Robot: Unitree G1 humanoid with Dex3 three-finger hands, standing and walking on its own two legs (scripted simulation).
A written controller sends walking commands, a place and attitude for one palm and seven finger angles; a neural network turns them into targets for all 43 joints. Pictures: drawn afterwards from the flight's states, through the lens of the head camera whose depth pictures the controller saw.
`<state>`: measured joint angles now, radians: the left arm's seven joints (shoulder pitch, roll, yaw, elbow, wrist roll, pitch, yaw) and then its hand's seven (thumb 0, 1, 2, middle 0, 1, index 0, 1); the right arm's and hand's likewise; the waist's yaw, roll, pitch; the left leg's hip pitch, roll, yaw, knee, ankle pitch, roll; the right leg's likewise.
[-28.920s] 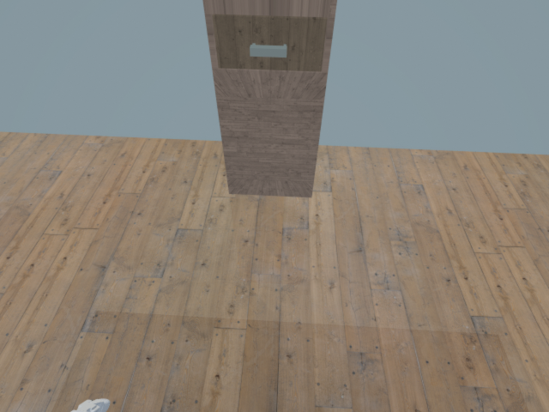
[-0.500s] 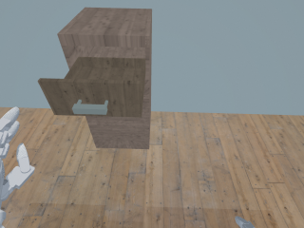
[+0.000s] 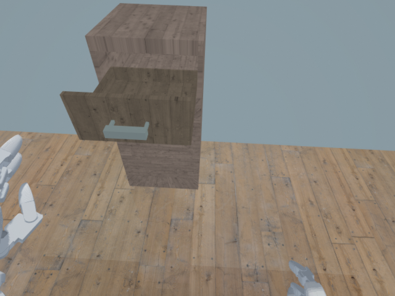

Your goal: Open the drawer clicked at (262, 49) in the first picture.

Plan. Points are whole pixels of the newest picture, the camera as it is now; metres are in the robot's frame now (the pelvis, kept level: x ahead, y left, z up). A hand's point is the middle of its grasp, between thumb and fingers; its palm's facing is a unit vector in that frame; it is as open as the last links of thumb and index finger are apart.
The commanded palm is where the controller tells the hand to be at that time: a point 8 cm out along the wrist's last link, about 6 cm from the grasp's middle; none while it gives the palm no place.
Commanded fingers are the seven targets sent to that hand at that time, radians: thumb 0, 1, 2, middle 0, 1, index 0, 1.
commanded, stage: let the arm hang, fingers relaxed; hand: left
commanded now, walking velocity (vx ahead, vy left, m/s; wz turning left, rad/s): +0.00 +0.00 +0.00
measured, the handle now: (127, 128) +0.58 +0.25 +0.00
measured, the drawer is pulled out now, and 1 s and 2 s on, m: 0.30 0.30 0.30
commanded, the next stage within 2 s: look to check the result in 1.10 s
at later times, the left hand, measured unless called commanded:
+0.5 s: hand out of the picture -0.03 +0.21 -0.16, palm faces +0.04 -0.97 -0.25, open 7.2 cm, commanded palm none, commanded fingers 0.00 0.90 0.90 -0.20 -0.30 -0.20 -0.30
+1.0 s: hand out of the picture +0.04 +0.19 -0.16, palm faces +0.02 -0.97 -0.23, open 7.4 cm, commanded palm none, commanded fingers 0.00 0.90 0.90 -0.20 -0.30 -0.20 -0.30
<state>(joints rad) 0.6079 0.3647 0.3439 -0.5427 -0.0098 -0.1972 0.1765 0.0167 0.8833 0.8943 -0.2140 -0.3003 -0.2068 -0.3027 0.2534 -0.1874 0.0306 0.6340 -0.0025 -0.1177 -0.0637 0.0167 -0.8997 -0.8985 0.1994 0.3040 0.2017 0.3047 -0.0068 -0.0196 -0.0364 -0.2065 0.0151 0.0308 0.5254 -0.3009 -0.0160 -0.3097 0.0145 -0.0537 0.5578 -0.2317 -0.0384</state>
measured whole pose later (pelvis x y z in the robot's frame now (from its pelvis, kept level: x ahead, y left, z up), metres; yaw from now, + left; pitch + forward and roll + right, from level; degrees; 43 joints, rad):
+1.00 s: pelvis +0.00 +0.00 +0.01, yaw +0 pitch -2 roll +0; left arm 0.20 0.16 0.02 1.12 0.02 0.00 0.03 0.01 0.91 0.89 -0.20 -0.30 -0.20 -0.30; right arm 0.31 -0.15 -0.01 1.11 -0.02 0.00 -0.03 0.01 -0.90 -0.90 0.20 0.30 0.20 0.30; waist -0.01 0.02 0.05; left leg -0.12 0.02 0.03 0.40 -0.23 -0.01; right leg -0.21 0.02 -0.06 0.39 -0.15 -0.05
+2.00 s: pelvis +0.02 -0.01 +0.02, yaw +0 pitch -2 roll +0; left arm 0.08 0.30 0.03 1.12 0.01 -0.02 0.01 0.01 0.90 0.89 -0.21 -0.30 -0.20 -0.30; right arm 0.15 -0.30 -0.01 1.10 -0.02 0.00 -0.02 0.01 -0.90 -0.90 0.20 0.30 0.20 0.30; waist -0.01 0.02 0.07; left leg -0.06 0.04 0.02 0.31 -0.22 -0.03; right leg -0.15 0.05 -0.06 0.32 -0.14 -0.06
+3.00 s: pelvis +0.03 +0.00 +0.02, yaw +0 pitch -2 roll +0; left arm 0.08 0.33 0.02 1.13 0.01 -0.02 0.01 0.01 0.90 0.89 -0.21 -0.30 -0.20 -0.30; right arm 0.13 -0.32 -0.01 1.11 -0.02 0.00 -0.01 0.01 -0.90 -0.90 0.20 0.30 0.20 0.30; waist -0.01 0.01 0.07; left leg -0.02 0.03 0.03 0.27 -0.22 -0.02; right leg -0.12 0.04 -0.06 0.29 -0.14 -0.05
